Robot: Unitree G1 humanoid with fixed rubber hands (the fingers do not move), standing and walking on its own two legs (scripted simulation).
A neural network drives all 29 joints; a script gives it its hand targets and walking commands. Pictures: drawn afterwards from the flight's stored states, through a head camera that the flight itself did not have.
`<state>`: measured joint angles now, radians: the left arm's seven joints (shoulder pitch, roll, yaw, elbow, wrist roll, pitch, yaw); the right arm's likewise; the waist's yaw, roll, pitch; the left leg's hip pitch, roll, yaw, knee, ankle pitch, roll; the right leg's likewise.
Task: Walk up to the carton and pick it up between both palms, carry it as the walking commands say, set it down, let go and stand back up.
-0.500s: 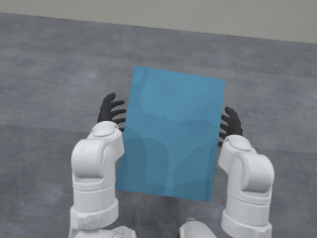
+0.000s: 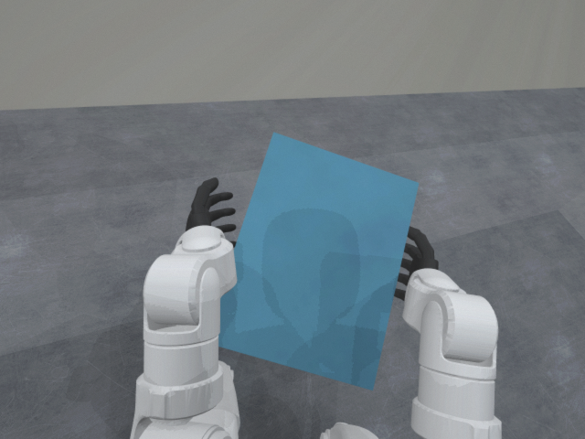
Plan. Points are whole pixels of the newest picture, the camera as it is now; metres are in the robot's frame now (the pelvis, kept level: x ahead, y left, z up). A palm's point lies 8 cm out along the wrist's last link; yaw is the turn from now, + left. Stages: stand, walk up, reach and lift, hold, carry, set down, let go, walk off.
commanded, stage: carry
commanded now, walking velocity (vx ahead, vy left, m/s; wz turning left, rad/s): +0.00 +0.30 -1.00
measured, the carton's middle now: (298, 263) +0.36 +0.03 -0.02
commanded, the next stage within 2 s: none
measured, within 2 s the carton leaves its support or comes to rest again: neither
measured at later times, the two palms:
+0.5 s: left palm (255, 140) +0.47 +0.14 +0.11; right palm (399, 275) +0.31 -0.08 +0.09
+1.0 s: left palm (303, 138) +0.48 +0.07 +0.12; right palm (415, 301) +0.27 -0.09 +0.11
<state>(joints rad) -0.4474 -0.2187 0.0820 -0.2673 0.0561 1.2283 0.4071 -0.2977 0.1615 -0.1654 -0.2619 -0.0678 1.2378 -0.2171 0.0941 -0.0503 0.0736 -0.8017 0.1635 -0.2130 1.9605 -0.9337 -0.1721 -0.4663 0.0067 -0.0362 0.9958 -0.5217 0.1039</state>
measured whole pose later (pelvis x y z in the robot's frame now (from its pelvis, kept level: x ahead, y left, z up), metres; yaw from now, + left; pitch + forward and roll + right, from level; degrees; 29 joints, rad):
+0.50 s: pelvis +0.12 +0.19 +0.04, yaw -33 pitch +3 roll -1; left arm -0.44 -0.21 0.13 -0.22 0.04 1.18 0.37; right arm -0.34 0.17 -0.17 -0.25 -0.06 1.30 -0.27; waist 0.06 -0.05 0.14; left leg -0.45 0.12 0.24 0.92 -0.50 0.02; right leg -0.62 -0.07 0.00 1.12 -0.51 0.06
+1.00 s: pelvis +0.17 +0.23 +0.05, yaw -53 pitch +2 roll +2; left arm -0.46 -0.22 0.16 -0.27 0.04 1.21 0.37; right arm -0.40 0.19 -0.17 -0.29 -0.07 1.32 -0.31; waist 0.07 -0.06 0.19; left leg -0.42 0.08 0.25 0.78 -0.37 0.03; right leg -0.60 -0.06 0.03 1.04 -0.46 0.04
